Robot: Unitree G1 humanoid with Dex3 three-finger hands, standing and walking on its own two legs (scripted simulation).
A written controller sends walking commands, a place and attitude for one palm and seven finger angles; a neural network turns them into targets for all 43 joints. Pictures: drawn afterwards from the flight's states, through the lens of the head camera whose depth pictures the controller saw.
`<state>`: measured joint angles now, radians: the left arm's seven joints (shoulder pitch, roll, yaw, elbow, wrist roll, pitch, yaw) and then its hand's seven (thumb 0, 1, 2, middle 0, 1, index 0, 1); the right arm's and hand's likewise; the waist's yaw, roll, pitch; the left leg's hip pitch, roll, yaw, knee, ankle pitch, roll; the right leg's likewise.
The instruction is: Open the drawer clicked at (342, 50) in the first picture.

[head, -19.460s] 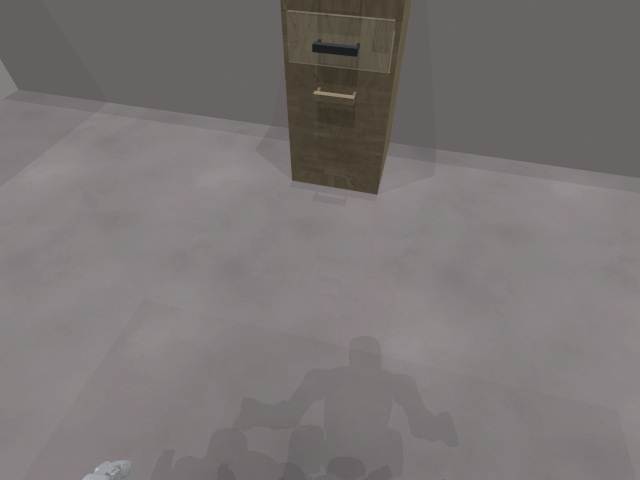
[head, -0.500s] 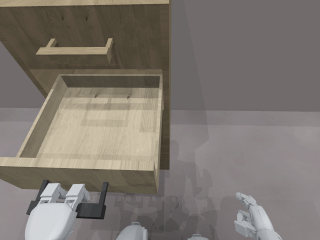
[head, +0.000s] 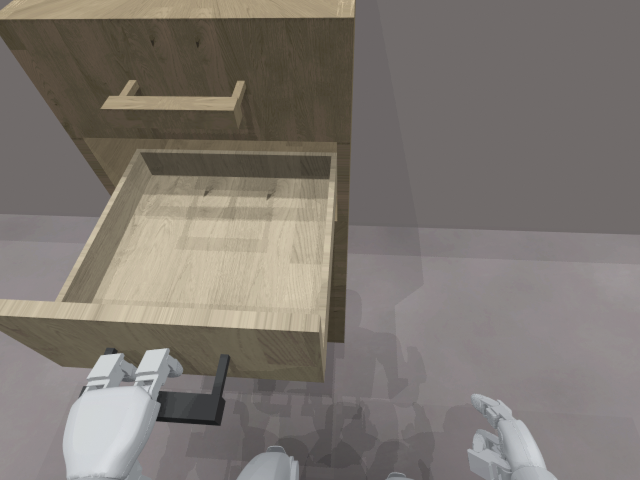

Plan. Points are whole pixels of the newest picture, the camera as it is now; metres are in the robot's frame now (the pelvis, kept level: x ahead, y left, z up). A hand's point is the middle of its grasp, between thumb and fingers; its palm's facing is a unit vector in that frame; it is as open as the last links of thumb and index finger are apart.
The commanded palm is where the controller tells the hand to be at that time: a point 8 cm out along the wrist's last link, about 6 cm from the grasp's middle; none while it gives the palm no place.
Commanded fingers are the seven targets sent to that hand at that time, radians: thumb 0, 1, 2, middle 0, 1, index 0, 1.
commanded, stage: lift the hand off the handle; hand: left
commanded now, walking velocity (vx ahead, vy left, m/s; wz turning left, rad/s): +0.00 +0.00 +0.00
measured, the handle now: (158, 383) +0.23 +0.22 +0.00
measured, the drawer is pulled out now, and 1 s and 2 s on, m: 0.30 0.30 0.30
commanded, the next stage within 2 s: none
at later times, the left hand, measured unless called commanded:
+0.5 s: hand (150, 416) +0.20 +0.22 -0.01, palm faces -0.02 -0.12 -0.99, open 13.5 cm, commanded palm +0.18 +0.22 +0.05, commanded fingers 0.00 -0.50 0.30 -0.30 -1.20 -0.30 -1.20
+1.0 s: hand (136, 406) +0.20 +0.22 +0.03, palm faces -0.01 -0.14 -0.99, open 13.5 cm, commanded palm +0.18 +0.22 +0.09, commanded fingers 0.00 -0.50 0.30 -0.30 -1.20 -0.30 -1.20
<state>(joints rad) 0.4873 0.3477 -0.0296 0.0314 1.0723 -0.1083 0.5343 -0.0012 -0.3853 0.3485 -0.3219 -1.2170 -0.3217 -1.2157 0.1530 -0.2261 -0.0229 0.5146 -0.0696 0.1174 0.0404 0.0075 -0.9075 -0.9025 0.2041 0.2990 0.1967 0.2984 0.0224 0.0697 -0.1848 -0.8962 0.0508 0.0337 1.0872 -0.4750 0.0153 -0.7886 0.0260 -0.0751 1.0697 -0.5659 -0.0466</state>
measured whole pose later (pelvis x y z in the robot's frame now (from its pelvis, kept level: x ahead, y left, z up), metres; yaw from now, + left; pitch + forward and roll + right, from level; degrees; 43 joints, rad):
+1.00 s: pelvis +0.00 +0.01 +0.03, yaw +0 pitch +11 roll -1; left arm 0.45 0.35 -0.11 -0.05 1.04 -0.02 0.45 0.00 -0.49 0.30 -0.32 -1.21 -0.38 -1.22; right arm 0.16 -0.23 -0.02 0.52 -0.04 0.11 0.03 0.01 -0.91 -0.90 0.20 0.30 0.20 0.30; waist 0.04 0.08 -0.14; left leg -0.72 0.04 0.06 0.94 -0.42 0.03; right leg -0.62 0.02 -0.05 0.92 -0.50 -0.03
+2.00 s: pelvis +0.01 +0.01 +0.05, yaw -1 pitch +6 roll -1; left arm 0.52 0.39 -0.07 -0.28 0.95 -0.01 0.29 0.00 -0.49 0.30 -0.32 -1.21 -0.32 -1.21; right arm 0.15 -0.24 -0.01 0.52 -0.02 0.11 0.05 0.01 -0.91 -0.90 0.20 0.30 0.20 0.30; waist 0.07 0.10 -0.10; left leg -0.50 0.03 0.07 0.74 -0.34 0.03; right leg -0.40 0.02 -0.04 0.72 -0.42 -0.02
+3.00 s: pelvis +0.01 +0.02 +0.07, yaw +0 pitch +2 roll -1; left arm 0.50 0.46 0.00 -0.42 0.88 0.03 0.16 0.00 -0.49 0.30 -0.32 -1.21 -0.32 -1.20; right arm 0.11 -0.25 0.01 0.53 0.00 0.12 0.03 0.01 -0.91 -0.90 0.20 0.30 0.19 0.30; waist 0.10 0.11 -0.04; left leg -0.36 0.02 0.07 0.60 -0.28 0.03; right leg -0.26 0.01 -0.04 0.56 -0.35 -0.01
